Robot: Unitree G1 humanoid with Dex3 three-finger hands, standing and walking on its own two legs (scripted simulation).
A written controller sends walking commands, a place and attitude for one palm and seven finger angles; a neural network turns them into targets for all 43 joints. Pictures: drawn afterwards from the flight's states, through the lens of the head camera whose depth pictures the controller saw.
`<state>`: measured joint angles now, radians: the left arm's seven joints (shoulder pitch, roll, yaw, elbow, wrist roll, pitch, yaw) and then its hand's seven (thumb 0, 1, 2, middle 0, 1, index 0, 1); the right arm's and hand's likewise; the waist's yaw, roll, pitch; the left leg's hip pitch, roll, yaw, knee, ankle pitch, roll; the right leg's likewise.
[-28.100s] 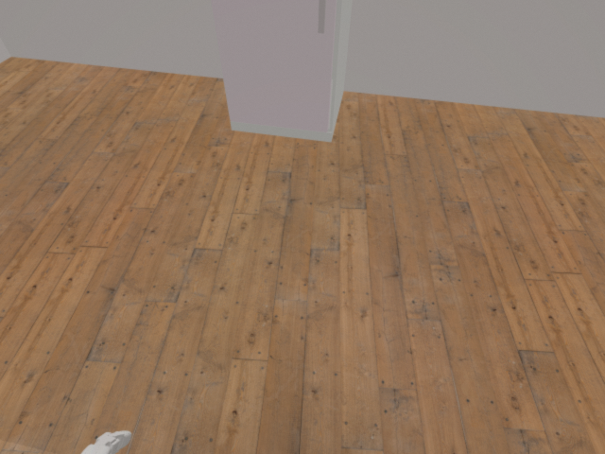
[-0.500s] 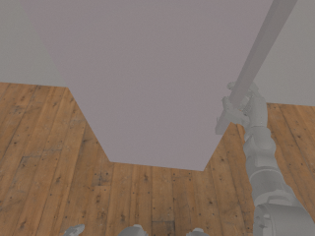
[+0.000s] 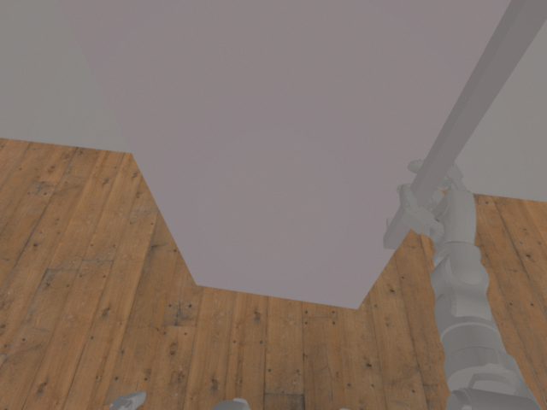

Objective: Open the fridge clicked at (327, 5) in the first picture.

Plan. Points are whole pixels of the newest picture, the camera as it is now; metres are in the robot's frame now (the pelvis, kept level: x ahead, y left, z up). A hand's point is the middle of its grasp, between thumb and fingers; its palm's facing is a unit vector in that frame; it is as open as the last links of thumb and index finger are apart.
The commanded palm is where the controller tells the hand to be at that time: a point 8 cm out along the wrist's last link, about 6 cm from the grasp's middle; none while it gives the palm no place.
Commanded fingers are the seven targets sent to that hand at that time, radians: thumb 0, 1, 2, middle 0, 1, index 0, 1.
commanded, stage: grip the handle and tug to test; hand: right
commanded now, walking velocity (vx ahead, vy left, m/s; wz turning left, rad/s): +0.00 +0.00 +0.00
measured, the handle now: (434, 153) +0.48 -0.15 +0.13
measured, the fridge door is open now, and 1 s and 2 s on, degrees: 0 12 34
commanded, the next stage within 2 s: pull the door a little, standing still in 0.04 s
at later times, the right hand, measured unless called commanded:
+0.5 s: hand (409, 212) +0.41 -0.13 +0.07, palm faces -0.01 +1.00 +0.00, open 6.4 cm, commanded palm +0.34 -0.19 +0.07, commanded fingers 0.00 -0.90 -0.90 0.45 1.40 0.45 1.40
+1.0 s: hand (400, 260) +0.32 -0.11 +0.08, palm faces +0.01 +0.99 -0.17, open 6.1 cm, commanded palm +0.29 -0.16 +0.07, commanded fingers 0.00 -0.90 -0.90 0.45 1.40 0.45 1.40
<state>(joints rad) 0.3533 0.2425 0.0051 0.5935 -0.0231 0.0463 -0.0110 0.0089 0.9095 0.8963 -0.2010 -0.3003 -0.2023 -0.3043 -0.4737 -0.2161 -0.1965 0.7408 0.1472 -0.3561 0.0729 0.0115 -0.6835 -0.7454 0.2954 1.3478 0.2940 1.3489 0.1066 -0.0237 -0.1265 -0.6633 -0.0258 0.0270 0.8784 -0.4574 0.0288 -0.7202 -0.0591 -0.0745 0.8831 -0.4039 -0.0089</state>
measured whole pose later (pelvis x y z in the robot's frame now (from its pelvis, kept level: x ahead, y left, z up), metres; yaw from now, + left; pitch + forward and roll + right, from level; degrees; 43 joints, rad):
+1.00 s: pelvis +0.11 +0.00 +0.05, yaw +0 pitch +3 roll -2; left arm 0.21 0.20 -0.05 0.49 0.02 0.06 0.07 0.01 0.91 0.90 -0.20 -0.30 -0.20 -0.30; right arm 0.39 -0.11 0.11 -0.04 0.06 -0.07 -0.08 0.01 -0.60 -0.78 0.31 1.28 0.42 1.39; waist 0.03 -0.09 -0.03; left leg -0.27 0.00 0.06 0.57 -0.28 0.02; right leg -0.18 0.03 0.01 0.54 -0.27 0.00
